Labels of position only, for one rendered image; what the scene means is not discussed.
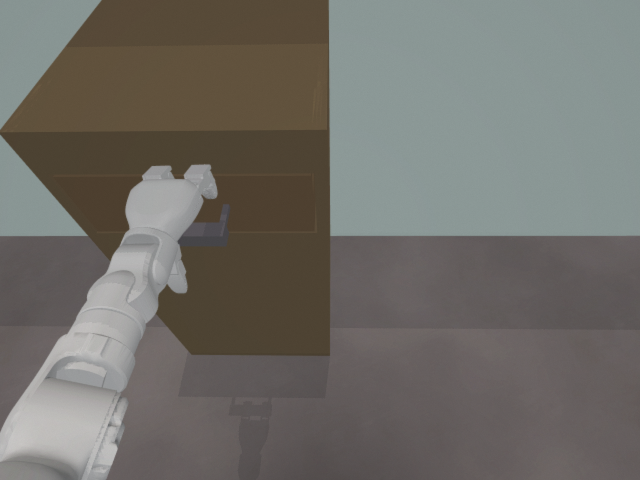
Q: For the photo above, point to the left robot upper arm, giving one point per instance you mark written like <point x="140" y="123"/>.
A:
<point x="67" y="431"/>

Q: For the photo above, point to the handle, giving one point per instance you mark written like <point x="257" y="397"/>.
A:
<point x="207" y="234"/>

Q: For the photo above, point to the robot left hand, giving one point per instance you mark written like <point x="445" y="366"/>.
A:
<point x="170" y="205"/>

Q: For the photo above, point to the cabinet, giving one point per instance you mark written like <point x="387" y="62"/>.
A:
<point x="242" y="85"/>

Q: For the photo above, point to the robot left forearm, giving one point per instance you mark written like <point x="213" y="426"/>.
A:
<point x="100" y="346"/>

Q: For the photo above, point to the drawer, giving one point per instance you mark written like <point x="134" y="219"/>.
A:
<point x="258" y="202"/>

